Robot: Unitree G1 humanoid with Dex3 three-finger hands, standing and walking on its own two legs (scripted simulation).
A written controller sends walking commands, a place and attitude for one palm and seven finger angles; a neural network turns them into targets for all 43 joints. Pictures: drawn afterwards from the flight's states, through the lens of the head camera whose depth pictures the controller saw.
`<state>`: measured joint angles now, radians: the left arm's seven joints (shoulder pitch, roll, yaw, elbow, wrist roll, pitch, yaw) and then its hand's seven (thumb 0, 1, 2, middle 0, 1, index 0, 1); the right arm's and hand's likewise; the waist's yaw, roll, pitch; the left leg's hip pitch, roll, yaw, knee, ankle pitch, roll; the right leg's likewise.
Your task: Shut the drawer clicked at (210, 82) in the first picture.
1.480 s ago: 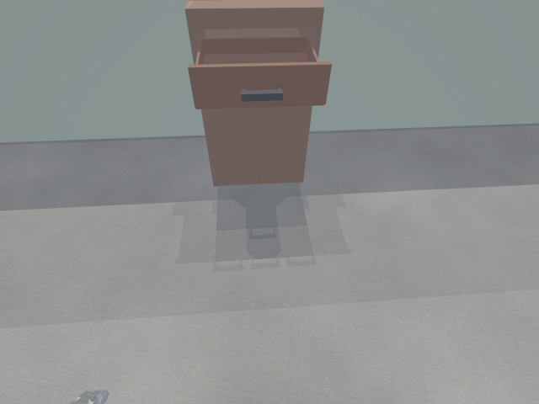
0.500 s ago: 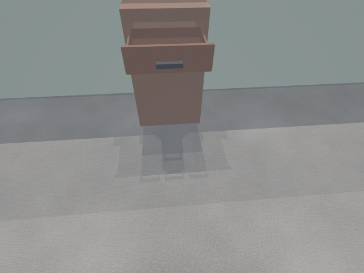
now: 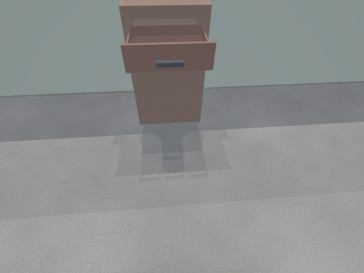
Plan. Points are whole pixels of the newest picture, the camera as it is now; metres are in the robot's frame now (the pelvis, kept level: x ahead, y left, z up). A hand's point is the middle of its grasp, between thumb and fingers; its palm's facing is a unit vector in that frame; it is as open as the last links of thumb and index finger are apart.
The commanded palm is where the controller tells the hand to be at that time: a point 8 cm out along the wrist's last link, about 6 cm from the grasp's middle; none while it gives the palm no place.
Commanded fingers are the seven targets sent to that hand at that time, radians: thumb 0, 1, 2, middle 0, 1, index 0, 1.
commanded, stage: walk to a spot facing it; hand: left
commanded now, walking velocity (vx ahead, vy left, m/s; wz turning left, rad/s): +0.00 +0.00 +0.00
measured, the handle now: (169, 61) +1.01 +0.12 -0.05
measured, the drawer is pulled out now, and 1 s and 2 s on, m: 0.30 0.30 0.30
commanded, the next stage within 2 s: turn to face it in 1.48 s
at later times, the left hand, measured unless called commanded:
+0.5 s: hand out of the picture +0.13 +0.16 -0.19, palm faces -0.15 -0.96 -0.22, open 7.4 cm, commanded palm none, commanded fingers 0.00 0.90 0.90 -0.20 -0.30 -0.20 -0.30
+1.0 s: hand (140, 231) +0.28 +0.14 -0.21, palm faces -0.23 -0.96 -0.13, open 7.4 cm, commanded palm none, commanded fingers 0.00 0.90 0.90 -0.20 -0.30 -0.20 -0.30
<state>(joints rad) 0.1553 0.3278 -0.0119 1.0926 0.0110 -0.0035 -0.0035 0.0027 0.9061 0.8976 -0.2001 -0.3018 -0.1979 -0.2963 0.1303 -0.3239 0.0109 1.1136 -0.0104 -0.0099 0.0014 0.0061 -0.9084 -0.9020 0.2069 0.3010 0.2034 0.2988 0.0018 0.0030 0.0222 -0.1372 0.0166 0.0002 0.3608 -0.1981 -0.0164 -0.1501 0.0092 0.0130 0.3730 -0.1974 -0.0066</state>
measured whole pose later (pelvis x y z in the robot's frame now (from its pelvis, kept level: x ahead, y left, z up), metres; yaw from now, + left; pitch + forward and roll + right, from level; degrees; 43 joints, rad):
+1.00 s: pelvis +0.29 -0.03 -0.03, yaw -21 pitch -2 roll -2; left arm 0.45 0.16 0.05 1.12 0.02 -0.04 0.01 0.00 0.91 0.90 -0.20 -0.30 -0.20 -0.30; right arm 0.12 -0.13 -0.03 0.95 -0.03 -0.07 0.02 0.00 -0.91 -0.90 0.20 0.30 0.20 0.30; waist 0.05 -0.03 0.04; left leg -0.43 0.07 0.12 0.68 -0.23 0.06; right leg -0.11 0.03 0.05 0.84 -0.50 -0.03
